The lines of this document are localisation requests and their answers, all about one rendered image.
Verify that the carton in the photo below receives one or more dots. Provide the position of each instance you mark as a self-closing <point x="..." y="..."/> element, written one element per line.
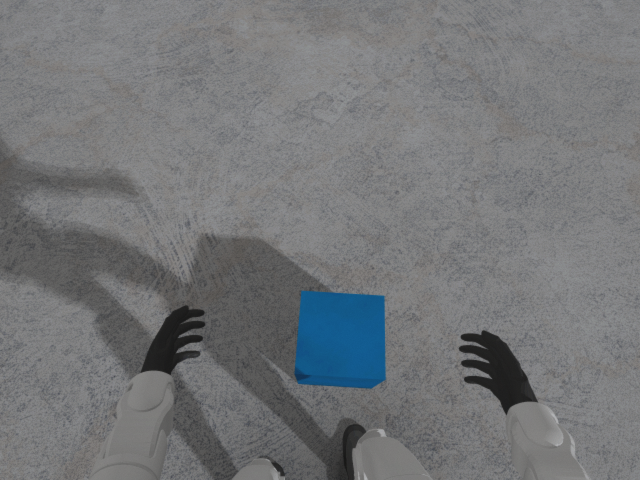
<point x="341" y="340"/>

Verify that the left robot hand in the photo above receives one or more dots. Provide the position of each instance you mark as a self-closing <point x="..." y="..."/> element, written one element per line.
<point x="162" y="354"/>

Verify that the robot left foot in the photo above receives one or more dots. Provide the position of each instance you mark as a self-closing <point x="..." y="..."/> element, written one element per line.
<point x="279" y="469"/>

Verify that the robot right forearm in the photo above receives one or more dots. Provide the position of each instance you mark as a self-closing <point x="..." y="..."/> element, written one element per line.
<point x="541" y="449"/>

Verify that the right robot hand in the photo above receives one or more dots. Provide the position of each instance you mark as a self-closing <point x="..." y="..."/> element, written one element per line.
<point x="509" y="383"/>

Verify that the robot left forearm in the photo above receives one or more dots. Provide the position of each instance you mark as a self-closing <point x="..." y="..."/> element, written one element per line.
<point x="136" y="447"/>

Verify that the robot right shin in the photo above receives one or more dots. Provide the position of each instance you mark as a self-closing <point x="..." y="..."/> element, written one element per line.
<point x="370" y="434"/>

